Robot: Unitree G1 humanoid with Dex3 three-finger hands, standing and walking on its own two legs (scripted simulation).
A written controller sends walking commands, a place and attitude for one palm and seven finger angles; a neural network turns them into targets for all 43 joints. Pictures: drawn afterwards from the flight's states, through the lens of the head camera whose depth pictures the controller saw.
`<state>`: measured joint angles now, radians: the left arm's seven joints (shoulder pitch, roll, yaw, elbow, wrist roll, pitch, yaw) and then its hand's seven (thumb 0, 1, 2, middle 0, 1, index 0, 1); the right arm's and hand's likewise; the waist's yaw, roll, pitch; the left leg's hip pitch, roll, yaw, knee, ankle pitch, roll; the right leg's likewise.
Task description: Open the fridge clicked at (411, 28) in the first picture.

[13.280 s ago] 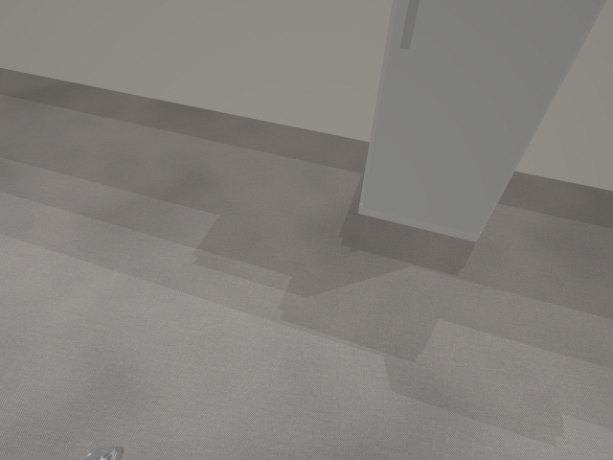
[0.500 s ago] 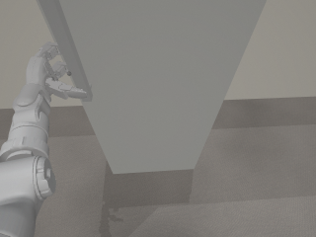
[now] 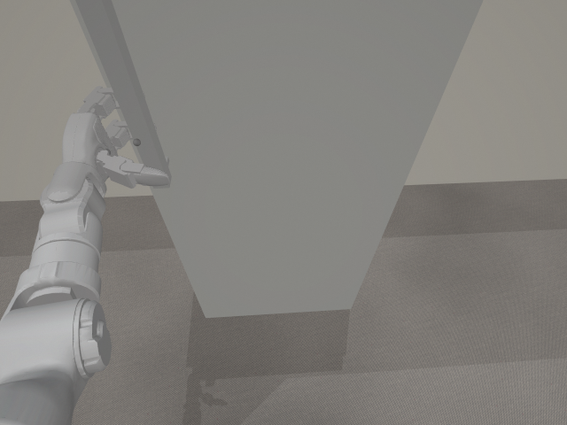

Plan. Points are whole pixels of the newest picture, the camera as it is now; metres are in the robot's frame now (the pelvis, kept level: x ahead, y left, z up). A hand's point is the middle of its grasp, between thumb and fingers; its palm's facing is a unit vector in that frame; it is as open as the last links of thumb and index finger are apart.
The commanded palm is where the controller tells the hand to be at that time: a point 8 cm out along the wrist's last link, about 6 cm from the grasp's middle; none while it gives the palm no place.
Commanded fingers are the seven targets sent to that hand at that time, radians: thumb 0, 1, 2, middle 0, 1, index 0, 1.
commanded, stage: slide the fingers in behind the handle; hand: left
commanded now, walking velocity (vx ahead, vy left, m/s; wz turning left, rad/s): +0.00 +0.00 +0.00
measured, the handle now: (124, 61) +0.51 +0.20 +0.25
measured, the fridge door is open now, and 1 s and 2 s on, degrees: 0 0 0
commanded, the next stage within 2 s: move the hooked fingers beside the handle in 0.30 s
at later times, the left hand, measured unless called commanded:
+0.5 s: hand (149, 142) +0.46 +0.18 +0.16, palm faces +0.04 -1.00 +0.01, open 13.9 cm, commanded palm +0.43 +0.24 +0.16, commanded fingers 0.00 -0.50 0.30 -0.30 -1.20 -0.30 -1.20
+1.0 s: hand (147, 140) +0.46 +0.19 +0.16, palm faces +0.03 -1.00 +0.00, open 13.7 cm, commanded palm +0.43 +0.25 +0.16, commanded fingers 0.00 -0.50 0.30 -0.30 -1.20 -0.30 -1.20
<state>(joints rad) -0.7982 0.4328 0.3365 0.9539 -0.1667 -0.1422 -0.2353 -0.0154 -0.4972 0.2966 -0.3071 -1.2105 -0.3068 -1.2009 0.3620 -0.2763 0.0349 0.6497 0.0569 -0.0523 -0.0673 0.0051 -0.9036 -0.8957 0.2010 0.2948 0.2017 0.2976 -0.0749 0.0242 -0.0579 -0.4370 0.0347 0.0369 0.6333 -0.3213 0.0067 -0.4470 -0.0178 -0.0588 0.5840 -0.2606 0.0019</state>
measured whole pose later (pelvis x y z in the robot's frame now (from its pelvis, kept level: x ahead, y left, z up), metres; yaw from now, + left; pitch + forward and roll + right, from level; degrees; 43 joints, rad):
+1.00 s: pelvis +0.00 -0.01 +0.00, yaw +0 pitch +7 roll -1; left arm -0.84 0.44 0.35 1.02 -0.14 -0.16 -0.24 -0.02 -0.50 0.30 -0.37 -1.23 -0.35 -1.23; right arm 0.36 -0.28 0.04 0.66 0.05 -0.04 -0.07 0.00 -0.90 -0.90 0.20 0.29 0.20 0.30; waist -0.09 0.03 -0.05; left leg -0.44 0.04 0.03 0.63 -0.32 0.00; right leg -0.46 -0.01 -0.06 0.59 -0.26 -0.01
